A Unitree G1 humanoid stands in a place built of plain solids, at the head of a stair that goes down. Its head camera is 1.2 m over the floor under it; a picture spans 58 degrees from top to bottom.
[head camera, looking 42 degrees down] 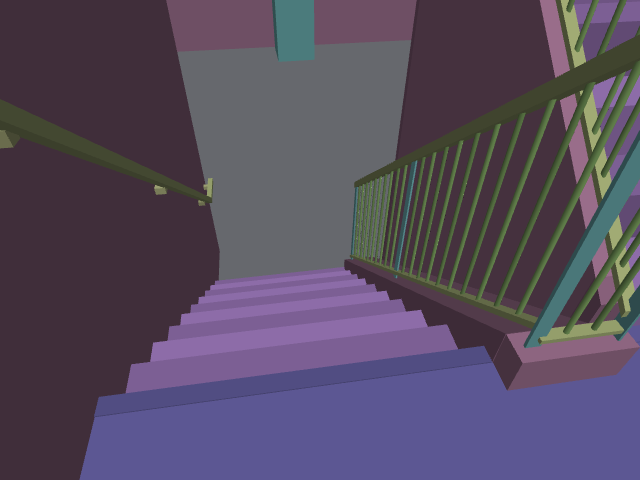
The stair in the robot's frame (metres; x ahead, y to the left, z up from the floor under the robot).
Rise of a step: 0.19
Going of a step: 0.23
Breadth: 1.20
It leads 9 degrees to the left of straight ahead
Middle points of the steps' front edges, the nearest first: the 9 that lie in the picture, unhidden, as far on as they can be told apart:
0.73 0.06 0.00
0.96 0.09 -0.19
1.18 0.13 -0.38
1.41 0.16 -0.57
1.64 0.19 -0.76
1.86 0.23 -0.95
2.09 0.26 -1.15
2.32 0.30 -1.34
2.55 0.33 -1.53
